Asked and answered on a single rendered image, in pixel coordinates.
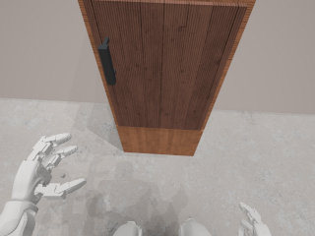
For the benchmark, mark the cupboard door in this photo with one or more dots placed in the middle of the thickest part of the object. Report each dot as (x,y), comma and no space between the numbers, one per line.
(169,56)

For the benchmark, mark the robot right shin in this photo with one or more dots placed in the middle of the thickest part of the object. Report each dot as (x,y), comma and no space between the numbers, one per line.
(190,220)

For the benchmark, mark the robot right hand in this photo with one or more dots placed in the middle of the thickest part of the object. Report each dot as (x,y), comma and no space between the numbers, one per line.
(254,218)

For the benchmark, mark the left robot forearm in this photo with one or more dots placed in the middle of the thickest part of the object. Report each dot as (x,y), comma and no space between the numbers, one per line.
(18,218)

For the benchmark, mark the left robot thigh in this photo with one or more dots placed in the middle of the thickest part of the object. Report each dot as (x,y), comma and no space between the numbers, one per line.
(129,229)

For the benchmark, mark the robot left hand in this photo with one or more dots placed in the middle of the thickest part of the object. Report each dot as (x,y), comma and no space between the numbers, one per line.
(31,172)

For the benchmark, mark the handle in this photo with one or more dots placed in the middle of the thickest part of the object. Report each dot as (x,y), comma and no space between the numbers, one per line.
(106,61)

